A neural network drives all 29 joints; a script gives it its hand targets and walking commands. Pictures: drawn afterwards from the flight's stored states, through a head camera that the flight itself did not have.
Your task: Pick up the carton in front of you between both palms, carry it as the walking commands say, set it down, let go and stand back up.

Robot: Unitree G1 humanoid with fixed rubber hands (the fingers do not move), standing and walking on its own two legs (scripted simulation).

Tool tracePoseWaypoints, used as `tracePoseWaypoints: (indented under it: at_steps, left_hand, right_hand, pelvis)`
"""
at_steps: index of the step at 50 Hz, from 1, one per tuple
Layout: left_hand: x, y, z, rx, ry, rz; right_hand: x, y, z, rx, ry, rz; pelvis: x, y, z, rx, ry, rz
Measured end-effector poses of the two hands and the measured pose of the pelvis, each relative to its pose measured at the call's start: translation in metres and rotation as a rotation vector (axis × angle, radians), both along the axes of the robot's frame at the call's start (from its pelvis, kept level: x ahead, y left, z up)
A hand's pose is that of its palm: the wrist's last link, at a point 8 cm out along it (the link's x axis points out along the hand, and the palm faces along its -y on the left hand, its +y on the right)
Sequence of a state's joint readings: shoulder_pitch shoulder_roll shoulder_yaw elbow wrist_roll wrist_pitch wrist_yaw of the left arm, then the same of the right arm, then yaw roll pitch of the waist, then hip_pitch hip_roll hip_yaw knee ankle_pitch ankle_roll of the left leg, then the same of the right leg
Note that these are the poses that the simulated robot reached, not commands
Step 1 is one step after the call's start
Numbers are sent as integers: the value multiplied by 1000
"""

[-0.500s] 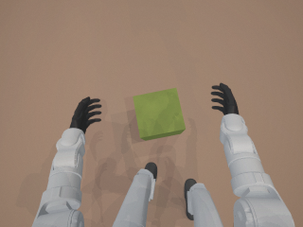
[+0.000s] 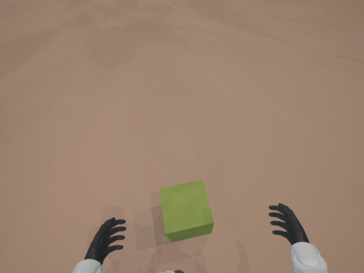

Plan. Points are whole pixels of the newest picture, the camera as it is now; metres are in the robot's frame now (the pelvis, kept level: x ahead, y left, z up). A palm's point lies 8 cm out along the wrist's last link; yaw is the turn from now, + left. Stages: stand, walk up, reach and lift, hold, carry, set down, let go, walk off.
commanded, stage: let go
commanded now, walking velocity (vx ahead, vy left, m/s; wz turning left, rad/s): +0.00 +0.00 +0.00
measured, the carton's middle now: (186, 212) +0.40 +0.08 -0.64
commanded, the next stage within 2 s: stand in 0.58 s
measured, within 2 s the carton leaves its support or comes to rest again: neither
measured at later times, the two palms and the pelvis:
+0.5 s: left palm (102, 251) +0.17 +0.22 -0.06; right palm (332, 268) +0.17 -0.25 -0.06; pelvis +0.01 -0.03 +0.00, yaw +1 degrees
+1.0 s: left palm (76, 261) +0.15 +0.29 -0.10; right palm out of the picture +0.12 -0.28 -0.07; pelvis +0.01 +0.01 +0.00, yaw -2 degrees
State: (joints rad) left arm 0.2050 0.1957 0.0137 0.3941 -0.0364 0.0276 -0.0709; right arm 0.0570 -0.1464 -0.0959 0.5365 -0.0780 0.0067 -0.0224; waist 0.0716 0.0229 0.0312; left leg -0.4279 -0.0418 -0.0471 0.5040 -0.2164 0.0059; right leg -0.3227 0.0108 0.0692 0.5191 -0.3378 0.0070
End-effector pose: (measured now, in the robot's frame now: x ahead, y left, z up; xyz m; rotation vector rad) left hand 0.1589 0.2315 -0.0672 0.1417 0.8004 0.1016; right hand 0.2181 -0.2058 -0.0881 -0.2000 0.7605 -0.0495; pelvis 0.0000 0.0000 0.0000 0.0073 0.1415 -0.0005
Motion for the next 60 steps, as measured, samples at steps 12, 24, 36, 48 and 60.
tracePoseWaypoints:
  at_steps: [12,24,36,48,60]
  left_hand:
    - [13,-30,5,6,-15,-42]
    - [10,-16,7,61,9,-8]
    - [-8,31,-15,133,38,-9]
    - [-15,60,-35,166,149,-46]
    - [-12,68,-35,187,182,-54]
  right_hand:
    - [-48,-59,27,-2,24,-41]
    - [-52,-51,24,0,14,-50]
    - [-79,-63,16,-168,125,-71]
    - [-94,-80,18,-234,193,-156]
    - [-103,-72,7,-204,245,-173]
  pelvis:
    - [11,-31,7,15,-136,1]
    - [8,-27,4,12,-168,8]
    - [2,-4,0,-7,-146,-8]
    - [13,12,1,-15,-139,-35]
    - [16,18,4,-12,-154,-43]
